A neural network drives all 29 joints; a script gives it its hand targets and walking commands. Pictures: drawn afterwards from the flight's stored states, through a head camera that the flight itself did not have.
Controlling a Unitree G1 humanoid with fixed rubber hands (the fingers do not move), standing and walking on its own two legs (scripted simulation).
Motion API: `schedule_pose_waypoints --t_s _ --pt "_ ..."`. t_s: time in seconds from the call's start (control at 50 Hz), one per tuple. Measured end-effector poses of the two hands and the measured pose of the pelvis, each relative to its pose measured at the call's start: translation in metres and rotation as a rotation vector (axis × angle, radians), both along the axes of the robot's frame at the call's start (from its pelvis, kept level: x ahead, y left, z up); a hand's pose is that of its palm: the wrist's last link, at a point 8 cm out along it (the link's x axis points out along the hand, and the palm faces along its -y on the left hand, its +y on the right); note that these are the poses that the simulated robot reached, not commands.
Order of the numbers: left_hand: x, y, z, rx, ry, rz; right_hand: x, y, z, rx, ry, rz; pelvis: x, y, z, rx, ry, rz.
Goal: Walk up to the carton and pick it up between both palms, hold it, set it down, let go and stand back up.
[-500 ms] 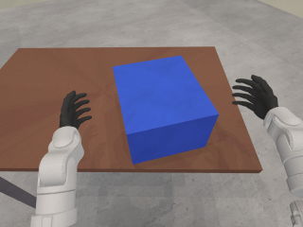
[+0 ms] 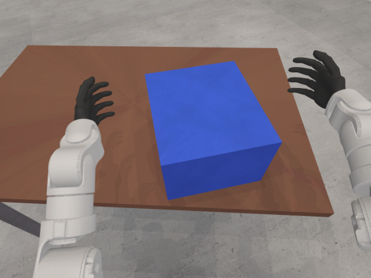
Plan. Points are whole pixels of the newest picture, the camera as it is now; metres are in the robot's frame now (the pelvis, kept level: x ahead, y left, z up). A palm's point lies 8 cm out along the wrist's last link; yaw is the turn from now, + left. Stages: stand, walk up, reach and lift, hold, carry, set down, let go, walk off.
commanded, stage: reach and lift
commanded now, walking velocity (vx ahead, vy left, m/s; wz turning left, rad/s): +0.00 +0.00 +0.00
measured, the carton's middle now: (202, 127) +0.48 +0.00 +0.01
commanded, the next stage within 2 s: none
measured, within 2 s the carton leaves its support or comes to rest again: neither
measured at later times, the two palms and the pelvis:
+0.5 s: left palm (102, 133) +0.38 +0.21 +0.10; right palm (304, 106) +0.46 -0.22 +0.11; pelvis +0.00 +0.00 +0.00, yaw +0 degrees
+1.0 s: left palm (114, 139) +0.39 +0.20 +0.07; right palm (288, 109) +0.48 -0.20 +0.09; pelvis +0.00 +0.00 -0.01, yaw +0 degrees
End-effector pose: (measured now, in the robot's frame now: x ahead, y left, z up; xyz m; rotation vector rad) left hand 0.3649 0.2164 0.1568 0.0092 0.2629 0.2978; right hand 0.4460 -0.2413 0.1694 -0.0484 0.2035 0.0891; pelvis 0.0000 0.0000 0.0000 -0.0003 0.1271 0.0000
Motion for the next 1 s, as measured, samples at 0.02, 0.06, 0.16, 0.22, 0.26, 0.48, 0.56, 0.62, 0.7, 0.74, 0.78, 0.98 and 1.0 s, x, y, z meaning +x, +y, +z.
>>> schedule_pose_waypoints --t_s 0.02,0.06,0.16,0.22,0.26,0.48,0.56,0.62,0.7,0.74,0.78,0.98,1.0 --pt "0.002 0.000 0.001 0.000 0.000 0.001 0.003 0.001 0.001 0.003 0.000 0.000 0.000 0.000 0.000 0.000 0.004 0.000" --pt "0.006 0.001 0.003 0.002 0.002 0.003 0.008 0.003 0.004 0.008 0.000 0.002 0.000 0.001 0.000 -0.001 0.010 0.001" --pt "0.016 0.002 0.007 0.006 0.003 0.009 0.020 0.008 0.010 0.016 -0.001 0.008 0.001 0.001 -0.001 -0.002 0.032 0.006" --pt "0.021 0.003 0.006 0.008 0.008 0.015 0.027 0.011 0.010 0.017 0.004 0.009 0.001 0.001 -0.001 -0.003 0.043 0.010" --pt "0.024 0.003 0.002 0.007 0.018 0.018 0.030 0.012 0.007 0.013 0.016 0.007 0.001 0.001 -0.001 -0.004 0.048 0.012" --pt "0.015 -0.003 -0.056 -0.010 0.054 0.017 0.018 0.016 -0.053 -0.026 0.065 0.005 0.003 0.002 -0.002 -0.005 0.068 0.009" --pt "0.013 -0.006 -0.072 -0.005 0.039 0.013 0.013 0.020 -0.069 -0.036 0.049 0.011 0.000 0.003 -0.003 -0.003 0.086 0.000" --pt "0.014 -0.010 -0.081 -0.006 0.035 0.004 0.013 0.026 -0.078 -0.033 0.042 0.018 -0.002 0.004 -0.004 -0.002 0.106 -0.005" --pt "0.015 -0.018 -0.088 -0.006 0.030 -0.009 0.016 0.036 -0.085 -0.021 0.036 0.028 -0.004 0.005 -0.005 -0.002 0.132 -0.009" --pt "0.016 -0.021 -0.091 -0.005 0.031 -0.013 0.018 0.040 -0.087 -0.016 0.036 0.031 -0.005 0.005 -0.005 -0.002 0.143 -0.009" --pt "0.017 -0.023 -0.092 -0.003 0.027 -0.014 0.021 0.044 -0.088 -0.012 0.032 0.033 -0.005 0.005 -0.006 -0.003 0.151 -0.008" --pt "0.022 -0.021 -0.088 0.009 -0.002 -0.002 0.030 0.042 -0.081 -0.028 0.023 0.015 -0.004 0.000 -0.006 -0.005 0.163 0.001" --pt "0.022 -0.021 -0.089 0.007 -0.004 -0.001 0.030 0.042 -0.081 -0.030 0.023 0.014 -0.004 -0.001 -0.006 -0.004 0.163 0.001"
